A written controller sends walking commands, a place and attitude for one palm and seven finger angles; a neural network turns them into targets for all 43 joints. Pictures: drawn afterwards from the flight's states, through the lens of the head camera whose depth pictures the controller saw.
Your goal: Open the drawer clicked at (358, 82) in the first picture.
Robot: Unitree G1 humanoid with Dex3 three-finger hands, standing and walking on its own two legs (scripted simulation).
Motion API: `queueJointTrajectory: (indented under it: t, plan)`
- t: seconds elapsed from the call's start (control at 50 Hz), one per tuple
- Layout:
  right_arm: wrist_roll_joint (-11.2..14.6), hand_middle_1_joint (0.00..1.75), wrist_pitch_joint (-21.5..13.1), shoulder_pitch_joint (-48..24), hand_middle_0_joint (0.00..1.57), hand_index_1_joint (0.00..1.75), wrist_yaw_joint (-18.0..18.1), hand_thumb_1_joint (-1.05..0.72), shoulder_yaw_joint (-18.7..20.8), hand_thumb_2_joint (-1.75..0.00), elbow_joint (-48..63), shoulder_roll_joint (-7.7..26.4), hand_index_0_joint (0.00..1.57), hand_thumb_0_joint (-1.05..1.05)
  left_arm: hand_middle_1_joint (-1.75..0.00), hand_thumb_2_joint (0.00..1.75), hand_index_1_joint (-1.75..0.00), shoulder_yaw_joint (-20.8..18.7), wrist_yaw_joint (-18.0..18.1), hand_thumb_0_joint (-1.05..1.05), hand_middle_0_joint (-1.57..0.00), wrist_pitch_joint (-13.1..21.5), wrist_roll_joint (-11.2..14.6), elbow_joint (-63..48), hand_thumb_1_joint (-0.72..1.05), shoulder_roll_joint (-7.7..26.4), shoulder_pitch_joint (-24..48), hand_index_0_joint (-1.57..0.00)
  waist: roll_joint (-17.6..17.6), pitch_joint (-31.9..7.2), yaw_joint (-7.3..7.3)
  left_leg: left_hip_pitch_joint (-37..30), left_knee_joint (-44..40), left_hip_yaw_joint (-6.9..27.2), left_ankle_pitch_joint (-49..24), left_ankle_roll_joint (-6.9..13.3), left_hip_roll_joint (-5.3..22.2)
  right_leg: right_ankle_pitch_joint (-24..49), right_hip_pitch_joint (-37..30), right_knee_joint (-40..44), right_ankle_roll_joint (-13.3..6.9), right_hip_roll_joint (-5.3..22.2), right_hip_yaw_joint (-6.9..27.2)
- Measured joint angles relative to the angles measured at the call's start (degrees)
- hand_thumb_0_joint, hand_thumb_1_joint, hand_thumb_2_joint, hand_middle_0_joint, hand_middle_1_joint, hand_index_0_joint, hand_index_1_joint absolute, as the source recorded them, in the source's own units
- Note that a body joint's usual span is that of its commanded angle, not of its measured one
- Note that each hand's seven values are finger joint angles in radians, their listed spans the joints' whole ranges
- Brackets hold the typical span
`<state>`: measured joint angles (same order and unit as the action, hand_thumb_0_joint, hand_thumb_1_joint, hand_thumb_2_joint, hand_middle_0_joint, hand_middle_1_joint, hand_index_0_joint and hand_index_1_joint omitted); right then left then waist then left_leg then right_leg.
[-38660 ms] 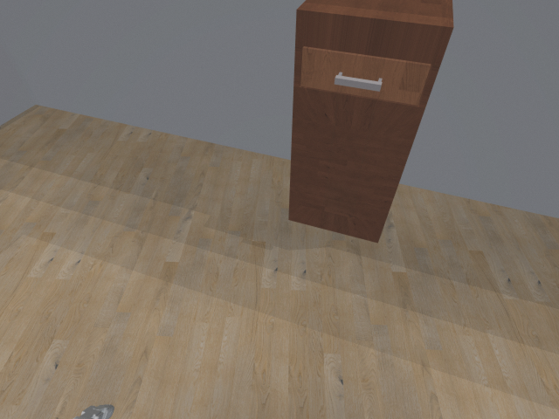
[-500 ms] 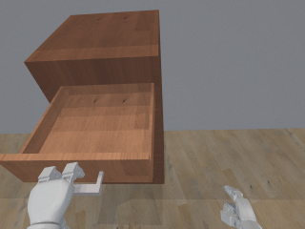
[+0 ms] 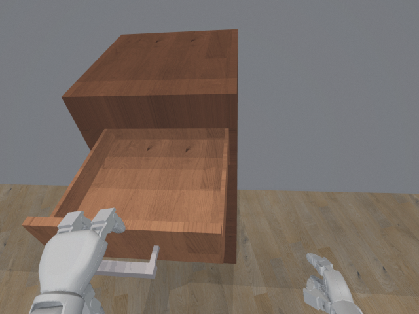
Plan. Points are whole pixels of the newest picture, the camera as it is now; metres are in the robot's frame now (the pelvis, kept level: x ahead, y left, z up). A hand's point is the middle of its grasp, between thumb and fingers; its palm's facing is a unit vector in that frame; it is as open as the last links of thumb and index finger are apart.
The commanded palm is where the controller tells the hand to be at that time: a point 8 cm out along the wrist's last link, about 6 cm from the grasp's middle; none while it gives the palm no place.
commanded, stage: lift the hand off the handle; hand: left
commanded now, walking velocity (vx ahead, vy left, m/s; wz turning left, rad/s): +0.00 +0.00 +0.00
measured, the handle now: (122, 258) +0.20 +0.22 +0.00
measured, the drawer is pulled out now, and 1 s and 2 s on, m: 0.30 0.30 0.30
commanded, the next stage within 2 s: draw the hand back to the body in 0.56 s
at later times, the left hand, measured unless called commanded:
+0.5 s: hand (79, 230) +0.18 +0.23 +0.15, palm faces +0.19 -0.11 -0.98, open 13.8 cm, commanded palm +0.13 +0.23 +0.20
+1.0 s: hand (67, 241) +0.16 +0.25 +0.14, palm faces +0.11 -0.09 -0.99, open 13.8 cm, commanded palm +0.12 +0.24 +0.20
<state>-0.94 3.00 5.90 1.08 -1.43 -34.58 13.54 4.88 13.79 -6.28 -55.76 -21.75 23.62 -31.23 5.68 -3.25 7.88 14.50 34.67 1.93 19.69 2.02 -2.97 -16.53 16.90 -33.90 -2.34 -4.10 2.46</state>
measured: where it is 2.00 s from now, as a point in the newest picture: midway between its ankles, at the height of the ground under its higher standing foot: outside the picture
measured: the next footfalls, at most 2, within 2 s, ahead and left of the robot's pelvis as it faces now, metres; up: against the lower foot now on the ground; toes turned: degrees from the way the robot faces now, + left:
none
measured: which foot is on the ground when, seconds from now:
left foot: down 0.00-1.00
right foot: down 0.00-1.00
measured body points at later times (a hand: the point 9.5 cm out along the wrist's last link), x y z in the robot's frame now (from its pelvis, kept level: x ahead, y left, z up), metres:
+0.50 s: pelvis +0.00 +0.00 +0.01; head -0.03 -0.04 +0.46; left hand +0.16 +0.23 +0.21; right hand +0.25 -0.19 -0.06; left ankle -0.01 +0.10 -0.73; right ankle +0.02 -0.10 -0.73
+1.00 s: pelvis -0.02 -0.01 +0.01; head -0.05 -0.06 +0.46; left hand +0.15 +0.25 +0.20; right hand +0.22 -0.20 -0.07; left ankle -0.01 +0.10 -0.73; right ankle +0.02 -0.10 -0.73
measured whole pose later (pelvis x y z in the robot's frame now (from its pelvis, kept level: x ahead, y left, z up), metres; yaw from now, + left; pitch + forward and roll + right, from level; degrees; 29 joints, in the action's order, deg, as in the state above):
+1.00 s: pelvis -0.02 -0.01 +0.01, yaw +0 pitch -5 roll +0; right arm 1.7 5.4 4.9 0.7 -3.7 -34.7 15.2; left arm -3.4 0.0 -11.3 -47.6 -28.4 30.8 -25.2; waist 6.8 -0.1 6.5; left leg 7.1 26.8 2.6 14.7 1.3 -2.2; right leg -11.2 9.1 -25.3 -2.8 -4.4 2.2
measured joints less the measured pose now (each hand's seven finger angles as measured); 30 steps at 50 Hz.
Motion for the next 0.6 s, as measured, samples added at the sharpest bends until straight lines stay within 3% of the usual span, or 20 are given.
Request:
queueJointTrajectory:
  t: [0.12, 0.26, 0.44, 0.6]
  plan:
    - [0.9, 0.3, 1.3, -1.0, 0.2, 0.3, -0.7, -0.9, -1.0, -0.9, -0.4, -0.4, 0.21, 0.01, -1.21, 0.3, -1.22, -1.0, -1.7, -0.01, -0.33, -2.5, 0.6, -3.6, -0.49, 0.8, 3.2, -0.36, 0.5, 0.2, -0.04, -2.9, -2.8, -0.2, -1.0, 0.2, -0.1, 0.9, -2.8, 2.5, 0.2, 0.2, 0.4]
    - [2.3, 0.3, 3.0, -2.4, 0.2, 0.3, -1.3, -0.9, -2.4, -0.9, 0.7, -0.1, 0.21, 0.01, -1.21, 0.3, -1.21, -1.1, -7.9, -0.01, -0.32, -7.7, 3.5, -5.2, -0.49, 2.1, 5.1, -0.32, 0.8, 1.3, -1.02, -6.3, -6.3, -0.5, -2.5, 0.3, -0.1, 2.2, -5.8, 5.5, 0.4, 0.4, 0.9]
    - [2.6, 0.3, 3.5, -2.1, 0.2, 0.3, -1.4, -0.9, -2.4, -0.9, 1.9, 1.7, 0.21, 0.01, -1.21, 0.3, -1.2, -3.2, -10.1, -0.01, -0.32, -7.1, 5.1, -11.4, -0.49, 4.9, 3.2, -0.32, 1.1, 1.5, -0.48, -7.8, -7.4, -0.3, -3.0, 0.2, 0.3, 3.3, -7.8, 7.8, 0.3, 0.0, 0.8]
    - [3.2, 0.3, 4.4, -3.1, 0.2, 0.3, -2.2, -0.9, -2.2, -0.9, 1.4, 1.9, 0.2, 0.01, -1.2, 0.3, -1.2, -4.2, -12.1, -0.01, -0.32, -8.4, 6.0, -12.1, -0.49, 4.6, 4.7, -0.31, 1.5, 1.9, -0.69, -8.3, -8.3, -0.1, -4.0, 0.1, 0.1, 3.9, -8.2, 8.1, 0.3, 0.3, 0.6]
